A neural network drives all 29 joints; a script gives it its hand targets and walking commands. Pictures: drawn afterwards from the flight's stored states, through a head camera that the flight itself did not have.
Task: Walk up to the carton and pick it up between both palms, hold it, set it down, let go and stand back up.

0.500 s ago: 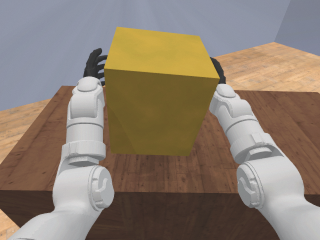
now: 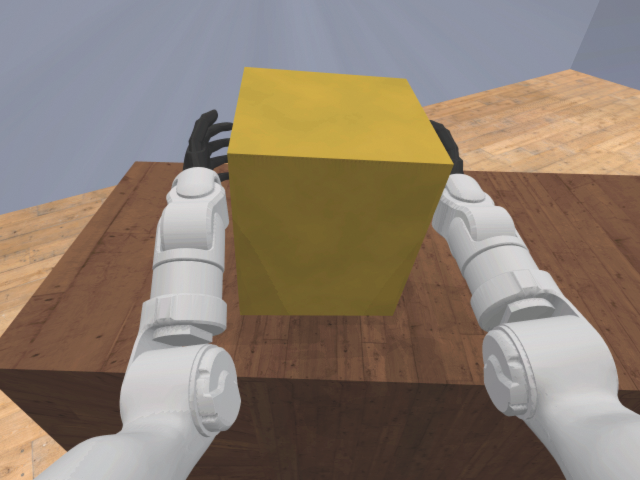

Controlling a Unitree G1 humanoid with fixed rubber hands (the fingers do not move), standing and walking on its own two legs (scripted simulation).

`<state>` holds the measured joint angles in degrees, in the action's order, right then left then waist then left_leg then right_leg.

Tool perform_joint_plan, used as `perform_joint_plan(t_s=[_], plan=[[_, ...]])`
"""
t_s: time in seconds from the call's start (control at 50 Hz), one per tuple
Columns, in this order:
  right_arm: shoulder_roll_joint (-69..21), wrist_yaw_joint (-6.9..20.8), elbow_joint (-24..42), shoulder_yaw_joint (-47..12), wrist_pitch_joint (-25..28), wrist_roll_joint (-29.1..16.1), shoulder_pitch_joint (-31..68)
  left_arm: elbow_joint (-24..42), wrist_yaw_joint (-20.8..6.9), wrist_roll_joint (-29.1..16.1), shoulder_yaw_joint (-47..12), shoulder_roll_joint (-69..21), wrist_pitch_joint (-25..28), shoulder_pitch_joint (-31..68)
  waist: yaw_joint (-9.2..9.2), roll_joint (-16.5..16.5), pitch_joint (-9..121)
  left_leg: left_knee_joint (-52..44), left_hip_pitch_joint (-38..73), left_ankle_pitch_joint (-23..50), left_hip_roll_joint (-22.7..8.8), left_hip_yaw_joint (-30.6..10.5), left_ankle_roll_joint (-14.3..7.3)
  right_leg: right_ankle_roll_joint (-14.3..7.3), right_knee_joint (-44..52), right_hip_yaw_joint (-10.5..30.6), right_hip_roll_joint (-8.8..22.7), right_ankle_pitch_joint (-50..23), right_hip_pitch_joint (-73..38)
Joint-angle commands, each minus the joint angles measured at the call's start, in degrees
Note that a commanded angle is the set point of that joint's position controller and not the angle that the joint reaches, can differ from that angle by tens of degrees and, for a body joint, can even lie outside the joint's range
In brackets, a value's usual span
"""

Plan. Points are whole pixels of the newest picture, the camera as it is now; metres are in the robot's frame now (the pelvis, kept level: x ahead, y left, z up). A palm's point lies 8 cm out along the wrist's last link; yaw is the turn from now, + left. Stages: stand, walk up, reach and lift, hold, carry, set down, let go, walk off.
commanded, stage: set down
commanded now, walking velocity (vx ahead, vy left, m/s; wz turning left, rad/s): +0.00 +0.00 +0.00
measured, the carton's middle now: (322, 197) +0.42 +0.02 +0.18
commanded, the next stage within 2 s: none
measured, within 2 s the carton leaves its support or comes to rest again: neither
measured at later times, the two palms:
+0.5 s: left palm (209, 197) +0.40 +0.16 +0.19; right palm (438, 198) +0.42 -0.14 +0.18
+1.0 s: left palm (214, 213) +0.41 +0.16 +0.16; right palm (430, 206) +0.44 -0.14 +0.15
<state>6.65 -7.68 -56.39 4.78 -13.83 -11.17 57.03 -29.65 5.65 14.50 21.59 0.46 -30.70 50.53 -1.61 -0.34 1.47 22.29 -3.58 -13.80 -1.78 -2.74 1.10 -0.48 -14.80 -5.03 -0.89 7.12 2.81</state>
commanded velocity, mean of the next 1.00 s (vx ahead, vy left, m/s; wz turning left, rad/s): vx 0.00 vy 0.00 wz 0.00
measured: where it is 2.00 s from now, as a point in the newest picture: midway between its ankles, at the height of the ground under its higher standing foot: outside the picture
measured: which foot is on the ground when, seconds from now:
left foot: down 0.00-1.00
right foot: down 0.00-1.00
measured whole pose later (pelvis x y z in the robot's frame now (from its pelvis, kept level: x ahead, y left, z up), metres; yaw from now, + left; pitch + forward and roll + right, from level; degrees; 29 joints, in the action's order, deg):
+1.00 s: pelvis +0.00 -0.01 +0.00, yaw -1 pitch +3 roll -1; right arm 6.8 -4.2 -68.7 12.8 -3.4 -1.7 58.0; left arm -45.4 8.9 11.4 23.1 -0.8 -15.3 50.2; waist 3.9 0.8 5.2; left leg 20.7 -11.9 -12.1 -2.7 -2.3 2.3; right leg -1.6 -14.2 -4.6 -1.8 5.7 11.8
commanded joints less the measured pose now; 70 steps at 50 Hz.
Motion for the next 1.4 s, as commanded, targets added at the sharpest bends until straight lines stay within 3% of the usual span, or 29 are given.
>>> perform_joint_plan(t_s=[0.0,0.14,0.16,0.22,0.34,0.42,0.5,0.54,0.6,0.7,0.74,0.8,0.92,0.98,1.04,1.08,1.16,1.22,1.24,1.3,1.38], plan=[[-32.89,6.09,19.18,-9.94,6.19,-0.96,47.66,4.37,-7.54,-7.6,-22.91,-35.77,3.54,40.45,0.04,2.62,28.1,-0.89,4.65,26.69,4.06,1.84,3.61,2.12,-0.96,0.06,-3.3,-14.78,-10.11],[-33.49,6.95,16.92,-7.87,8.49,1.43,48.65,2.82,-6.09,-8.93,-23.76,-37.19,7.02,42.8,0.5,3.59,31.16,-0.77,5.03,26.42,3.64,2.06,4.01,1.83,-0.85,-0.06,-2.89,-14.81,-8.93],[-34.68,6.72,16.83,-8.07,9.12,0.96,49.42,2.79,-6.04,-9.59,-24.76,-36.6,8.04,44.55,-0.49,2.5,33.19,-0.56,4.3,26.53,3.91,2.1,3.92,2.28,-0.97,-0.33,-2.77,-16.55,-10.25],[-36.39,6.16,19.62,-10.47,10.34,0.86,50.86,2.5,-5.66,-10.47,-25.24,-37.0,10.26,44.53,0.24,1.42,37.49,-0.51,1.59,26.89,4.59,2.19,3.14,3.08,-2.21,0.5,-2.23,-23.44,-14.6],[-34.47,7.4,9.78,-4.48,10.07,4.35,47.15,-4.12,-5.76,-7.94,-21.3,-35.74,11.73,43.79,0.7,2.07,30.94,-3.4,-0.59,19.78,4.02,2.74,3.35,2.38,-0.75,0.45,-1.5,-13.67,-11.12],[-33.52,8.5,7.17,-2.08,11.08,6.49,48.15,-7.33,-5.25,-6.65,-17.82,-34.69,12.95,43.98,2.67,1.71,31.26,-3.67,-1.32,19.29,3.75,3.54,3.05,2.05,-0.54,0.14,-1.6,-11.86,-10.21],[-34.35,9.34,8.54,-4.4,12.68,5.39,49.63,-5.04,-3.56,-7.72,-19.17,-36.41,14.71,45.5,3.66,2.13,36.9,-1.48,1.52,26.87,3.38,3.45,3.78,1.86,-1.59,-0.12,-2.65,-17.67,-10.84],[-33.57,9.32,7.61,-3.69,12.67,5.6,49.33,-7.13,-3.5,-7.27,-19.07,-36.76,14.37,43.96,3.41,1.55,34.71,-1.79,1.41,25.78,3.29,3.43,3.81,1.8,-1.0,-0.27,-2.76,-16.2,-9.37],[-34.59,9.18,7.53,-4.23,13.04,5.35,48.79,-5.25,-3.0,-8.25,-20.29,-37.52,15.57,45.85,3.24,2.28,36.91,-0.78,1.47,27.88,3.3,3.5,4.27,1.79,-1.5,-0.08,-2.74,-17.93,-8.93],[-33.16,9.93,4.29,-1.66,12.74,7.38,47.28,-9.16,-3.02,-6.68,-16.96,-35.37,15.91,43.93,4.34,1.5,33.08,-2.8,-2.03,22.85,3.1,4.1,3.41,1.85,-0.76,0.39,-1.95,-13.79,-8.5],[-34.07,10.12,3.5,-0.86,13.19,8.15,46.18,-6.89,-2.89,-7.0,-17.74,-35.8,16.94,45.94,3.56,2.18,36.1,-2.41,-1.24,24.28,3.15,4.26,3.87,1.96,-1.4,0.26,-1.79,-15.91,-9.07],[-34.99,10.26,4.38,-2.43,14.31,7.78,47.0,-6.76,-2.31,-7.3,-18.4,-37.15,18.1,45.9,4.58,2.19,39.64,-0.62,-0.29,29.17,3.0,4.16,4.33,1.8,-2.51,0.27,-2.33,-20.9,-9.69],[-33.66,10.49,4.5,-1.9,14.94,8.47,46.26,-8.47,-1.98,-6.69,-17.84,-37.22,18.22,42.5,5.24,2.09,38.58,-0.29,-0.78,30.1,2.84,4.45,4.51,1.49,-2.23,0.11,-2.36,-20.39,-8.44],[-33.77,10.59,3.7,-1.28,15.23,9.48,44.57,-7.19,-1.89,-6.82,-18.11,-37.27,19.01,42.92,4.39,1.29,39.76,-0.24,-0.84,30.68,2.63,4.35,4.6,1.67,-2.39,-0.33,-2.55,-21.16,-7.93],[-33.75,10.84,2.19,-0.99,15.03,10.14,43.26,-8.22,-1.97,-6.02,-16.67,-36.26,19.29,41.37,5.07,0.47,37.78,-0.45,-2.67,30.39,2.72,4.57,4.22,1.91,-3.2,0.05,-2.2,-23.31,-9.11],[-33.36,11.05,2.95,-0.64,15.48,10.3,44.11,-9.58,-1.95,-5.53,-16.28,-36.4,19.2,40.69,5.88,1.37,38.0,-0.73,-3.79,29.37,2.91,4.82,4.27,1.78,-3.08,0.38,-1.95,-22.29,-9.25],[-34.52,11.39,6.1,-2.16,17.04,11.14,46.06,-8.34,-1.34,-6.1,-16.47,-36.71,21.11,41.67,7.07,-0.4,43.84,-0.49,-5.68,30.28,2.82,5.14,3.84,2.15,-4.53,0.49,-1.86,-26.78,-11.7],[-33.76,11.67,4.08,-0.24,17.24,12.16,44.69,-8.15,-1.25,-5.8,-16.81,-37.22,21.53,41.88,6.17,0.03,41.66,-0.65,-4.26,30.33,2.44,4.94,4.29,1.85,-3.98,-0.04,-2.09,-24.83,-9.21],[-33.98,11.83,4.98,-0.87,17.86,12.11,45.38,-7.85,-1.1,-5.92,-17.27,-37.65,21.92,42.31,6.93,0.76,44.3,-0.03,-4.3,31.47,2.53,5.13,4.45,1.72,-4.08,0.18,-2.0,-25.39,-9.17],[-33.77,12.31,2.8,0.5,17.99,13.2,43.29,-7.85,-0.76,-5.85,-17.1,-37.63,22.68,41.88,6.26,0.59,45.07,-0.39,-4.84,30.7,2.23,5.16,4.36,1.52,-3.98,0.28,-1.95,-24.31,-8.32],[-33.19,12.69,1.16,1.52,18.08,14.88,41.61,-10.1,-1.2,-3.98,-14.06,-35.7,22.98,39.19,7.3,-0.89,41.36,-1.38,-7.75,28.81,2.53,5.69,3.65,2.1,-4.65,0.64,-1.19,-25.9,-10.31]])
